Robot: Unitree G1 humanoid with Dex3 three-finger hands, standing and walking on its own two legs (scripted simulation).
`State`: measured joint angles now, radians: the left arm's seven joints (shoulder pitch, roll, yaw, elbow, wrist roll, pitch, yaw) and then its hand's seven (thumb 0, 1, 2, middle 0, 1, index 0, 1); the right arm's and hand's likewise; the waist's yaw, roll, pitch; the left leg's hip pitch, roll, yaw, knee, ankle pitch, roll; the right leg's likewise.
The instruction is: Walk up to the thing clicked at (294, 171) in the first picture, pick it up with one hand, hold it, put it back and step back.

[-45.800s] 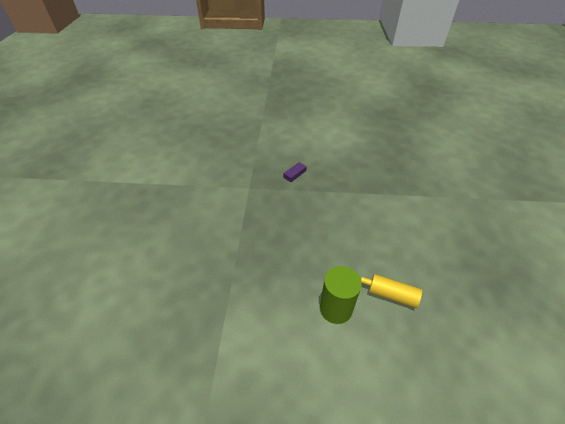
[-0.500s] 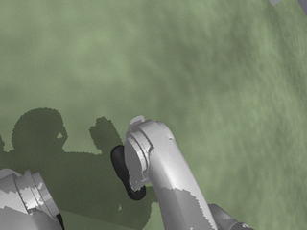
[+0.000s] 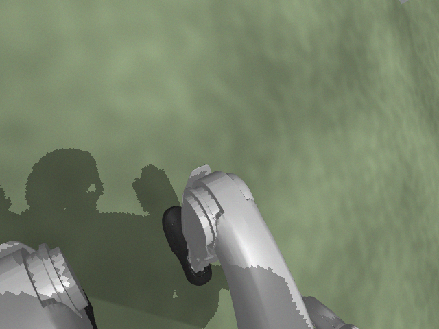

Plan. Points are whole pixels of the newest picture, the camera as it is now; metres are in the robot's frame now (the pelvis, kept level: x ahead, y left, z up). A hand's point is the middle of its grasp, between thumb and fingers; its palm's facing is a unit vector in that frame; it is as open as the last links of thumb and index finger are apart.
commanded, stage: settle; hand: left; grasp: from above
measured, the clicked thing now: out of the picture +0.48 +0.33 -0.30
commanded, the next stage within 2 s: lift in 0.62 s
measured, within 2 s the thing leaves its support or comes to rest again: leaves its support in 0.04 s
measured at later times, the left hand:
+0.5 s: hand out of the picture +0.45 +0.34 -0.17, palm faces -0.45 -0.11 -0.89, open 8.4 cm
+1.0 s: hand out of the picture +0.44 +0.33 -0.11, palm faces -0.46 -0.13 -0.88, open 8.4 cm
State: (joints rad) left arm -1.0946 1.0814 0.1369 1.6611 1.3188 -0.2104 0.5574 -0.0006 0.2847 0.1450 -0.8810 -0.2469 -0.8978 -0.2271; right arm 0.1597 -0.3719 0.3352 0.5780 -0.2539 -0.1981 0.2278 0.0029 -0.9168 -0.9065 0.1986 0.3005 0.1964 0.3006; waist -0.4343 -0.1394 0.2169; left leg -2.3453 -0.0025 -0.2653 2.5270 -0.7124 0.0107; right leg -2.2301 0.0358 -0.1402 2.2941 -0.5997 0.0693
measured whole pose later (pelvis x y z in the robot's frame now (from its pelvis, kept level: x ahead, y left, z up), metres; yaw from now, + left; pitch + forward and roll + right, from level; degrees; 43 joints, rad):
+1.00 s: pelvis +0.00 -0.01 +0.04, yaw +8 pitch +35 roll -9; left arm -0.92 0.74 0.04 1.20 1.16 -0.15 0.17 0.00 0.29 0.04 -0.94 -0.15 -0.96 -0.13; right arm 0.23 -0.31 0.08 0.64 -0.10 0.01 0.14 0.01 -0.92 -0.91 0.20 0.30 0.20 0.30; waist -0.25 0.04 -0.05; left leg -2.28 -0.02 -0.14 2.32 -0.67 0.00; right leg -2.22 -0.02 -0.05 2.20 -0.61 0.05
